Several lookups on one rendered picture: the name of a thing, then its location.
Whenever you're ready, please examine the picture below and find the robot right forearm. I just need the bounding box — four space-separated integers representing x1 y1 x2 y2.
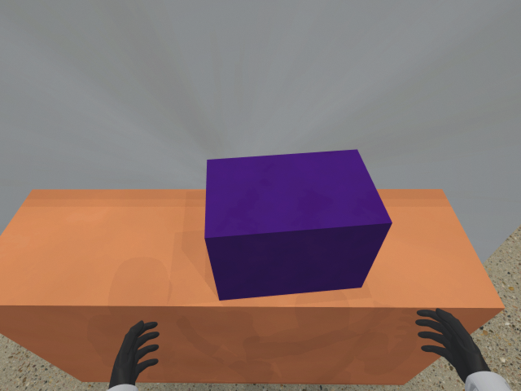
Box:
465 371 511 391

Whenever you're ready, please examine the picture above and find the left robot hand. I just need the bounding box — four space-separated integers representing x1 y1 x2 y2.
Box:
108 320 159 389

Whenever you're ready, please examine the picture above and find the pedestal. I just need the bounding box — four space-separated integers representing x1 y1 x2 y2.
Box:
0 189 505 385

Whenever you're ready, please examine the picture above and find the carton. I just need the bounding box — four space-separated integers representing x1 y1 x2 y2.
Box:
204 150 392 301

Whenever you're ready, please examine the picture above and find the right robot hand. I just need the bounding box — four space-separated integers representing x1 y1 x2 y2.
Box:
415 308 490 383

